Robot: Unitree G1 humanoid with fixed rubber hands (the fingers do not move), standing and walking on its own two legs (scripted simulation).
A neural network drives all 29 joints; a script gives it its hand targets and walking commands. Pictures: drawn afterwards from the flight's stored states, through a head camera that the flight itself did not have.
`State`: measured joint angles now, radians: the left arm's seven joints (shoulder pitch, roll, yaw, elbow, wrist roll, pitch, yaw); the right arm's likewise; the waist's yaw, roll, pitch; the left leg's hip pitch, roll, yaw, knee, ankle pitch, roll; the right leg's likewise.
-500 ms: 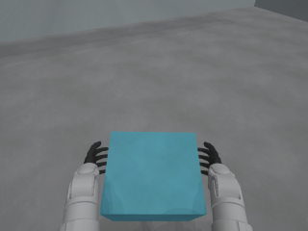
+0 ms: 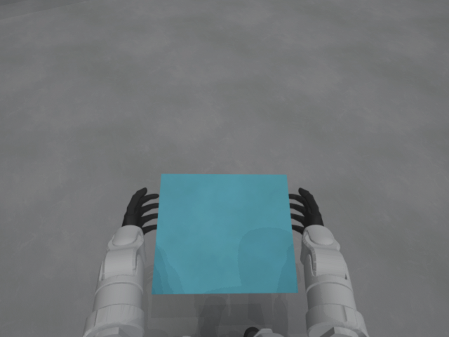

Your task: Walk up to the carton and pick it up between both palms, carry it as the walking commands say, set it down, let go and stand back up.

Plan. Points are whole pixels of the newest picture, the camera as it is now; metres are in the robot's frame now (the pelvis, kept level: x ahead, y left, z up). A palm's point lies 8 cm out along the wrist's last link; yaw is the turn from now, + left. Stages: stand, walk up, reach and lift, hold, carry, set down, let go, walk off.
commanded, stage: set down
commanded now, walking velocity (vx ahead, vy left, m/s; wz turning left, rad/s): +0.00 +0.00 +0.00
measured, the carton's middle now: (222, 236) +0.33 +0.01 -0.13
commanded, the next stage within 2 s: none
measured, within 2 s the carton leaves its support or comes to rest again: neither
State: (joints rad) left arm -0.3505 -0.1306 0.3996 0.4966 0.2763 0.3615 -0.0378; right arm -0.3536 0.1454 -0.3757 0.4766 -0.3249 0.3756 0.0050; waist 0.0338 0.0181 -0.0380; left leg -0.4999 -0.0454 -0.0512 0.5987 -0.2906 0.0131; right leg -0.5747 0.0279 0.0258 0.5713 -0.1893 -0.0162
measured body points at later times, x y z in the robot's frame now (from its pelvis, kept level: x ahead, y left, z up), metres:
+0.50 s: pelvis -0.04 -0.01 -0.07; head +0.13 -0.01 +0.34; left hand +0.34 +0.19 -0.13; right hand +0.36 -0.15 -0.14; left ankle +0.00 +0.11 -0.73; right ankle +0.05 -0.11 -0.73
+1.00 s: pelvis -0.04 +0.00 -0.15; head +0.17 -0.01 +0.25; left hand +0.37 +0.19 -0.23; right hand +0.39 -0.14 -0.24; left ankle +0.00 +0.11 -0.73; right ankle +0.05 -0.11 -0.73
